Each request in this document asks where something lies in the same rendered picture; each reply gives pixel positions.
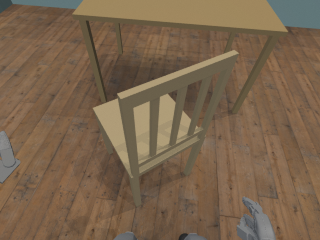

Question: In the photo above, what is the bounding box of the table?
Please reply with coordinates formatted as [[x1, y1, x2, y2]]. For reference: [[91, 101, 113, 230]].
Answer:
[[72, 0, 288, 114]]

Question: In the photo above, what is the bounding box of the robot right hand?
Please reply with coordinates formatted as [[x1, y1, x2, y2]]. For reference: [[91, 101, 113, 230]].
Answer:
[[237, 196, 276, 240]]

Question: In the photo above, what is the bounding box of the chair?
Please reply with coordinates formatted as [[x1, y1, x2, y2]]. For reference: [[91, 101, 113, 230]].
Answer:
[[93, 50, 239, 207]]

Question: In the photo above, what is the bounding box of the robot left hand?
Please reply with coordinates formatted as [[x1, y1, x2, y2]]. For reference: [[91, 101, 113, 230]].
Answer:
[[0, 130, 21, 184]]

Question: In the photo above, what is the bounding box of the right robot shin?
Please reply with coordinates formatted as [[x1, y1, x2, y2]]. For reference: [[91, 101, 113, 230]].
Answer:
[[185, 233, 198, 239]]

